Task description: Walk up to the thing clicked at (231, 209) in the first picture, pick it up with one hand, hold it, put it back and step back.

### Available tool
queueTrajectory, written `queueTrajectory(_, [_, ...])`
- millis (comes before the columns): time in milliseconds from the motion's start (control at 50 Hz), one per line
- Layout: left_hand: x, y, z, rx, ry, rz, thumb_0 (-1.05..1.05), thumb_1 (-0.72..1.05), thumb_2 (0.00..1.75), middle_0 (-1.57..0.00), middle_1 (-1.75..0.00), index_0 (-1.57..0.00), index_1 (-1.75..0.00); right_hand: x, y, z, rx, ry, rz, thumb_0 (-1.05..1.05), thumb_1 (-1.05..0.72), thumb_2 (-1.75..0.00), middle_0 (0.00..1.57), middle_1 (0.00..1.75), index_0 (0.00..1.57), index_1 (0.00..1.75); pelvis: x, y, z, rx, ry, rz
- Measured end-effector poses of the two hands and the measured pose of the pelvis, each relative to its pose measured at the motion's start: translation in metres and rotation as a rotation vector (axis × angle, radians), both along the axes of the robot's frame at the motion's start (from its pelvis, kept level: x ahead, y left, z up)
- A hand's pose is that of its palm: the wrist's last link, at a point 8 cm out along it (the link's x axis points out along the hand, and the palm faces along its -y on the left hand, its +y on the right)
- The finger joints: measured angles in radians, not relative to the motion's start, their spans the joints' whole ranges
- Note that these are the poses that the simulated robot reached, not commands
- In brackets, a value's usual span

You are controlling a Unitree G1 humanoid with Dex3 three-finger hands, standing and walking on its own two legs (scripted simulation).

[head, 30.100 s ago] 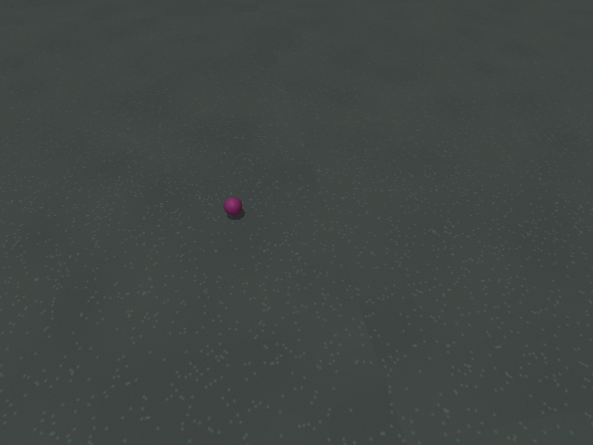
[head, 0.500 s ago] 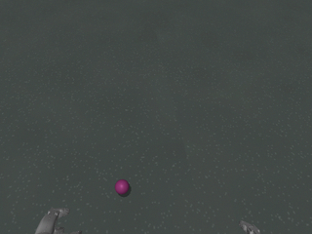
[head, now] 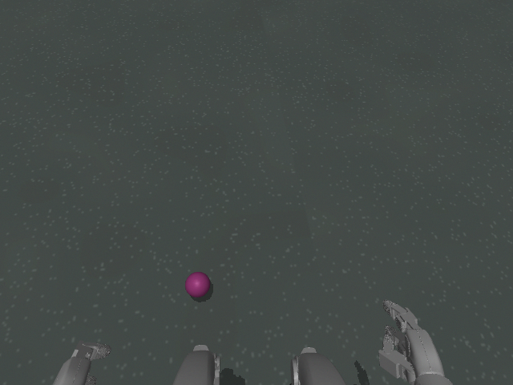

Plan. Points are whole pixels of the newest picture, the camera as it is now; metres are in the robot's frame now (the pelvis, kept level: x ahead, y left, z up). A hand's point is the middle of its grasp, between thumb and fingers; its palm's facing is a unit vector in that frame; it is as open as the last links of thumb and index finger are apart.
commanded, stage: rise first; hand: left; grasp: from above
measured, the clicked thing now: (197, 284) +0.44 +0.18 -0.64
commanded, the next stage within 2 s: none
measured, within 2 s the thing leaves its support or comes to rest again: neither
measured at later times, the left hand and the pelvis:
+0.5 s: hand (141, 338) +0.24 +0.25 -0.32, palm faces -0.45 -0.45 -0.77, open 14.1 cm; pelvis -0.06 +0.00 -0.17, yaw -1 degrees
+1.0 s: hand (162, 305) +0.33 +0.25 -0.44, palm faces -0.47 -0.08 -0.88, open 14.1 cm; pelvis -0.09 +0.00 -0.29, yaw -4 degrees
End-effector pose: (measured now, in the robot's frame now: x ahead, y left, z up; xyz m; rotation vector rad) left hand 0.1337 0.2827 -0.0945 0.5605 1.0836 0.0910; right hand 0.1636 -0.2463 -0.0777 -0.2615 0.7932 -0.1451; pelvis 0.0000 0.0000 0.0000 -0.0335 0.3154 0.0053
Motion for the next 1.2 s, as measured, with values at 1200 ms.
queueTrajectory(1200, [0.227, -0.038, -0.315, 0.616, -0.286, -0.990, 0.00, -0.55, 1.04, -0.08, -1.01, -0.07, -1.01, -0.211, -0.030, -0.337, -0.067, 0.571, -0.110, 0.01, -0.91, -0.91, 0.20, 0.30, 0.20, 0.30, -0.092, 0.004, -0.312, -0.048, 0.263, -0.053])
